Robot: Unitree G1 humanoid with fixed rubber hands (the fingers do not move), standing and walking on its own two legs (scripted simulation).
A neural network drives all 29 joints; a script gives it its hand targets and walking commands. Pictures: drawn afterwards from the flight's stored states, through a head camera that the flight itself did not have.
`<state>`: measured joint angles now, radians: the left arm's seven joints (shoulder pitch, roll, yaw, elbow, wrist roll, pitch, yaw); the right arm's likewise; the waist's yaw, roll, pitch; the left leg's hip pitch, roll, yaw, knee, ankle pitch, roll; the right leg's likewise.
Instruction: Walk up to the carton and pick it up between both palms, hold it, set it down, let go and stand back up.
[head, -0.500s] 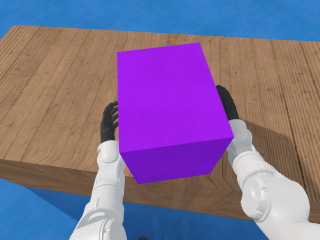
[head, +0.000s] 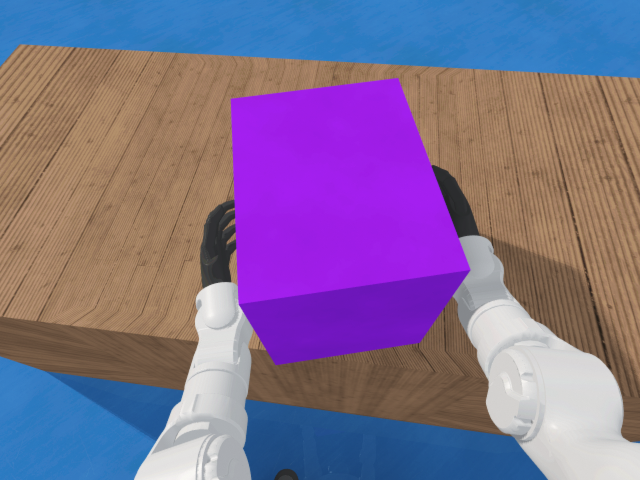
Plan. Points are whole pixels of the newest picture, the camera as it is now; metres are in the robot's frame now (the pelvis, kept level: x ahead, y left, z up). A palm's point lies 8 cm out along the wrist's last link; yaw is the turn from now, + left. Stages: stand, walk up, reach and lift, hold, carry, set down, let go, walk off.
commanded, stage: reach and lift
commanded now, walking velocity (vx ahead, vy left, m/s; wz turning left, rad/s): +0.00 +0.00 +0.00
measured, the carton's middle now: (332, 230) +0.44 +0.06 -0.01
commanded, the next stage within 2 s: none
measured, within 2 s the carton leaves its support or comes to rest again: leaves its support in 0.54 s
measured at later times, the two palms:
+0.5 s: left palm (215, 286) +0.34 +0.19 +0.01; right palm (462, 243) +0.42 -0.11 +0.03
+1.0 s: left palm (202, 251) +0.35 +0.19 +0.08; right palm (492, 229) +0.39 -0.12 +0.10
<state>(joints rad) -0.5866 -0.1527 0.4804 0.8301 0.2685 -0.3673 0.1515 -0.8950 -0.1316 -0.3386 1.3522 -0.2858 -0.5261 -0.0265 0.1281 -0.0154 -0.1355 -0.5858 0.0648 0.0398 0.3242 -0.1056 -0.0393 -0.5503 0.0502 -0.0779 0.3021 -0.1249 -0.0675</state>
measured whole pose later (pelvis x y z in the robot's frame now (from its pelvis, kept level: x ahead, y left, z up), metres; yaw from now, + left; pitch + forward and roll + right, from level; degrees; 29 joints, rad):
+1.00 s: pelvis -0.02 +0.01 +0.01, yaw +1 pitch +7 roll +0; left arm -0.59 -0.03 0.25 0.75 0.14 -0.02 0.15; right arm -0.76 -0.10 -0.13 1.06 0.02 -0.16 -0.09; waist 0.04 -0.05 -0.10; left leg -0.34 0.04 0.02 0.33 -0.11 -0.03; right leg -0.30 0.03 -0.09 0.32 -0.15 -0.05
